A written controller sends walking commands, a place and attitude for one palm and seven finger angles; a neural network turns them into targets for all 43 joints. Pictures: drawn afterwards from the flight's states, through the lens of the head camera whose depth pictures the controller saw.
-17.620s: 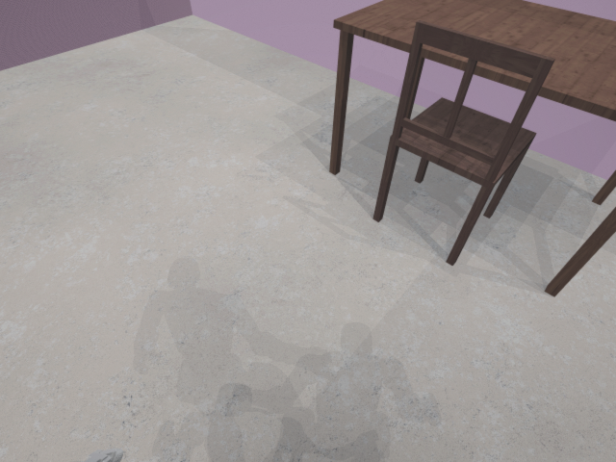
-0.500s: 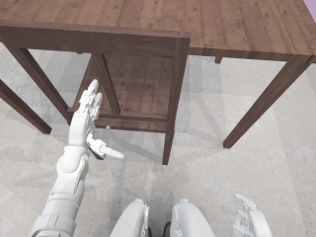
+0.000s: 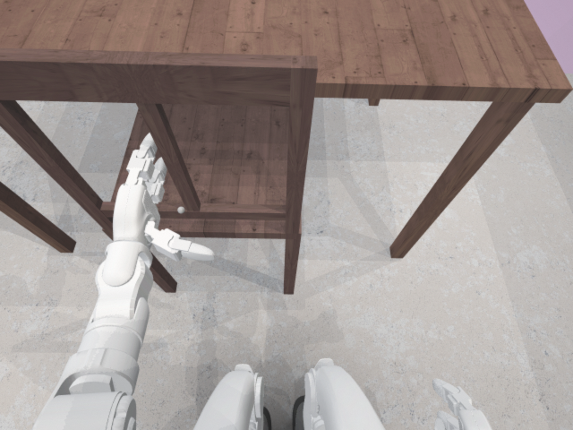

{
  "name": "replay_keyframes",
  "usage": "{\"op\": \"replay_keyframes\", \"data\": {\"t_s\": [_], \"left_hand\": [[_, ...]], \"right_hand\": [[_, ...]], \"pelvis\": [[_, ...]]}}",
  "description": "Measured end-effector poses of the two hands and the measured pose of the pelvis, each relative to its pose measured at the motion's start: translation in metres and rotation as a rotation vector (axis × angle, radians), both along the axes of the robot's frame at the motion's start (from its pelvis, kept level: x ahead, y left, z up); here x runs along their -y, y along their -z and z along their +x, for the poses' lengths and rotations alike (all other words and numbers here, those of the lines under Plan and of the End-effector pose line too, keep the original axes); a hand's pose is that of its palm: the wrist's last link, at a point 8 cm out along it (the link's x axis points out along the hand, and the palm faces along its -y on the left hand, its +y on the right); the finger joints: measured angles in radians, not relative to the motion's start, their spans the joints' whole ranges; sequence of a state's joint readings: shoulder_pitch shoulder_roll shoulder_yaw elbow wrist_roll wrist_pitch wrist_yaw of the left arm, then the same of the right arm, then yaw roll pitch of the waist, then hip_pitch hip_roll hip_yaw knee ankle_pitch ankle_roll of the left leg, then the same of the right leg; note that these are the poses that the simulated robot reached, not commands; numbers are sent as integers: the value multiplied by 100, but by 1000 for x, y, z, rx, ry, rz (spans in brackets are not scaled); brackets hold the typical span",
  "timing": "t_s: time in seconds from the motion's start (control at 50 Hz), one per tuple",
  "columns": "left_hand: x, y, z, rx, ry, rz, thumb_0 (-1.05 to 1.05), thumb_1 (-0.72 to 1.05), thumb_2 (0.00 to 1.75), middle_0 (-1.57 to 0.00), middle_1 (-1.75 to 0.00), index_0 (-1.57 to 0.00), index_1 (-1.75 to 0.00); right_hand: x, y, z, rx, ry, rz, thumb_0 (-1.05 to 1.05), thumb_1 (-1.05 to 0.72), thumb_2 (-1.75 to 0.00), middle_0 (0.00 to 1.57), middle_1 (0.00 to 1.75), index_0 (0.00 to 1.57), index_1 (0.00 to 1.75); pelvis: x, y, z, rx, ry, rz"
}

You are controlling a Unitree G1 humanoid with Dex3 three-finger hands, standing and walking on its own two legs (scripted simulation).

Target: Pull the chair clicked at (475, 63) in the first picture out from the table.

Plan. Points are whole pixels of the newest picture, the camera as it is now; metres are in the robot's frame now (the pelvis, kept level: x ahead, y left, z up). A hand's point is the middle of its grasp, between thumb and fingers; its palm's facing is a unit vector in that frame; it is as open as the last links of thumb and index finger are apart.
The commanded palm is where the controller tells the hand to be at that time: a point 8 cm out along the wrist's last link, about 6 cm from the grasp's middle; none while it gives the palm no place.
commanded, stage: push the fingers through the gap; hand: left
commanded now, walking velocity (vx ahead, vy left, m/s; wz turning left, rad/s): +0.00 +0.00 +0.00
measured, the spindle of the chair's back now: (175, 164) +0.49 +0.17 +0.02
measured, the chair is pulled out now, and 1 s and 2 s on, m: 0.00 0.00 0.00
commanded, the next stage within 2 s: hook a spindle and tug to test in 0.80 s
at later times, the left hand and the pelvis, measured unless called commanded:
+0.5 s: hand (182, 183) +0.45 +0.15 +0.03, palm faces +0.01 -1.00 -0.04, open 16.9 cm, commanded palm +0.42 +0.20 +0.03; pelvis +0.00 +0.01 +0.00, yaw +0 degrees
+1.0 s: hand (186, 185) +0.45 +0.15 +0.03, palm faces +0.01 -1.00 -0.04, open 16.8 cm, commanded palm +0.42 +0.20 +0.03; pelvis +0.00 +0.00 +0.00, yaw +0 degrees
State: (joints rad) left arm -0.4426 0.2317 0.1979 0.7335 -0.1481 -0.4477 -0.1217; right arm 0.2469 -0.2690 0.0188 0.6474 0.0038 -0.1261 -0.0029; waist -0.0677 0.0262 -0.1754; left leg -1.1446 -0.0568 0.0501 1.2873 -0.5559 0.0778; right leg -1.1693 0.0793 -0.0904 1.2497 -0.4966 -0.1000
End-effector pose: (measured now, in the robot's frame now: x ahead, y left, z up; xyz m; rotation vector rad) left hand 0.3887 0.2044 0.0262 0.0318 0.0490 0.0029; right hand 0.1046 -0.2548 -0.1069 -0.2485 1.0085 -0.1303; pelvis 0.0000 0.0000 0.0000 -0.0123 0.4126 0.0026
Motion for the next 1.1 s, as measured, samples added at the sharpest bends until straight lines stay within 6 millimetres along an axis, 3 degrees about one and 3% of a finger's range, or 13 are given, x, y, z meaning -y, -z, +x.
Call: {"op": "replay_keyframes", "data": {"t_s": [0.12,0.28,0.48,0.64,0.96,1.1], "left_hand": [[-2,-9,8,50,5,23,-1,-50,30,-6,-8,-7,-8],[2,-2,24,3,8,-2,-1,-50,30,-6,-8,-7,-8],[-1,-7,41,28,-5,11,-1,-50,30,-6,-8,-7,-8],[4,-5,38,20,10,-2,-1,-50,30,-6,-8,-7,-8],[4,-7,38,34,-7,15,-1,-50,30,-6,-9,-7,-9],[4,-3,38,8,-4,5,-1,-50,30,-12,-25,-12,-25]], "right_hand": [[-3,2,-8,-27,-5,3,1,-90,-90,20,30,21,30],[-6,3,-16,-49,4,-3,1,-90,-90,20,30,21,30],[-5,5,-33,-99,17,-1,1,-90,-90,20,30,21,30],[-5,5,-45,-137,35,7,1,-90,-90,20,30,21,30],[-1,6,-39,-122,28,10,1,-90,-90,20,30,21,30],[0,5,-34,-112,20,6,1,-90,-90,20,30,21,30]], "pelvis": [[-3,1,-1,-3,-6,-7],[-6,2,-3,-12,-9,-13],[-7,4,-4,-21,-5,-15],[-9,2,-3,-23,-2,-16],[-3,3,-5,-22,-2,-10],[-2,3,-5,-22,-5,-9]]}}
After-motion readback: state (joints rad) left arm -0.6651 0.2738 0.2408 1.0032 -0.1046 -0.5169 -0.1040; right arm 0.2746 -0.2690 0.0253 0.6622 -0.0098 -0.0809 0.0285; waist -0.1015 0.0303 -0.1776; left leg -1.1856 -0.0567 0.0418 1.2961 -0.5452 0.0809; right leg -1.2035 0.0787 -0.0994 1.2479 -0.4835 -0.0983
